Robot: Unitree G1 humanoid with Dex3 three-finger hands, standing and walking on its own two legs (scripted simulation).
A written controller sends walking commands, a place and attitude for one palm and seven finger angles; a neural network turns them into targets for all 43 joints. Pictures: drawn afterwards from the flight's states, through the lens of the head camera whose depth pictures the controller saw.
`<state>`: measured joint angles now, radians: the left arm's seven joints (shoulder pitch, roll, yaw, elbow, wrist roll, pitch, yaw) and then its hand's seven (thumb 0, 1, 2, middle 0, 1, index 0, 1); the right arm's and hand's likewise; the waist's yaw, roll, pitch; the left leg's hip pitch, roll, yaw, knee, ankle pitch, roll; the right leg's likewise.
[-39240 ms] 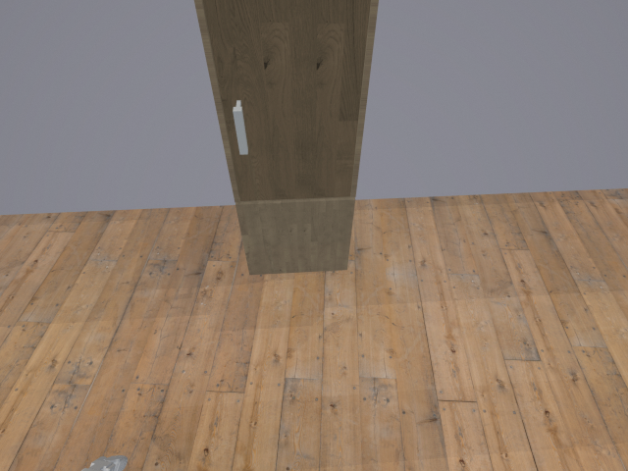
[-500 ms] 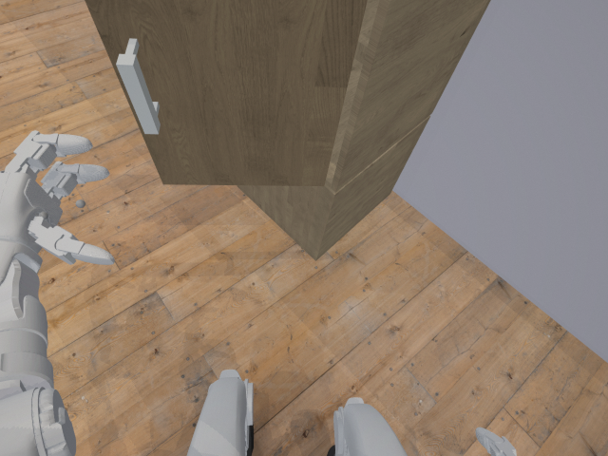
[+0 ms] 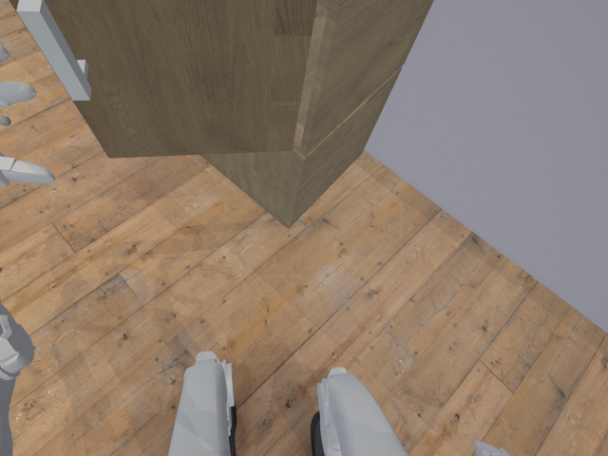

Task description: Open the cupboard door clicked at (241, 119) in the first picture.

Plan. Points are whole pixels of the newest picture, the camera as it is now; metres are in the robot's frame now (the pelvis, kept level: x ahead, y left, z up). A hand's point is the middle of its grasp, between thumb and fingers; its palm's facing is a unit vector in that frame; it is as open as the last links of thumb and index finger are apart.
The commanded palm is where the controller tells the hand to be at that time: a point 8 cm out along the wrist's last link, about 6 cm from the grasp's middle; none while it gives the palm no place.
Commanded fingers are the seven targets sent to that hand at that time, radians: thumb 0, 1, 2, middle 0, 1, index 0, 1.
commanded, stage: move the hooked fingers beside the handle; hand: left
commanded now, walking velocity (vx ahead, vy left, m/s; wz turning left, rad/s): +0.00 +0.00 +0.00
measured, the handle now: (61, 43) +0.60 +0.29 +0.08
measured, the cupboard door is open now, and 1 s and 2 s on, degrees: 48 48 48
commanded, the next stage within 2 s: slide the fingers in behind the handle in 1.20 s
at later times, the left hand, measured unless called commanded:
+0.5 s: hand (1, 71) +0.54 +0.34 +0.08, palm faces +0.13 -0.99 -0.03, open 14.0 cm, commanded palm +0.54 +0.35 +0.07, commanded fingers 0.00 -0.50 0.30 -0.30 -1.20 -0.30 -1.20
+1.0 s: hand (10, 72) +0.54 +0.33 +0.08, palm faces +0.11 -0.99 -0.01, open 14.0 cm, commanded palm +0.54 +0.35 +0.07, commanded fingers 0.00 -0.50 0.30 -0.30 -1.20 -0.30 -1.20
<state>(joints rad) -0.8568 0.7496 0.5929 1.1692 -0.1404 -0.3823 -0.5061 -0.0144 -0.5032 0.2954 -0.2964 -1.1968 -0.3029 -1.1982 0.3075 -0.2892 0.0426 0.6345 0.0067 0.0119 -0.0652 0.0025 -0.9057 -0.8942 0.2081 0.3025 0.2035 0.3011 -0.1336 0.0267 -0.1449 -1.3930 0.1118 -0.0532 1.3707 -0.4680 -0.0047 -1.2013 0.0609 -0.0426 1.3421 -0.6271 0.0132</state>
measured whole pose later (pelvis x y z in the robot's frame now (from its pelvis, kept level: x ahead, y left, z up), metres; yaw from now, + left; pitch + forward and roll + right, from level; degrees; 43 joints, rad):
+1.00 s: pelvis +0.00 +0.01 +0.00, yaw -2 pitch +31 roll -9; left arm -1.07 0.90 0.58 1.22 -0.04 -0.26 -0.46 -0.01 -0.50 0.30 -0.30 -1.20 -0.30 -1.20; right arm 0.34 -0.27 0.10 0.59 -0.01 0.06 -0.04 0.00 -0.91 -0.89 0.21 0.30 0.20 0.30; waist -0.21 0.04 -0.12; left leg -1.47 0.12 -0.08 1.39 -0.47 0.01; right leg -1.26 0.07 -0.06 1.31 -0.61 0.03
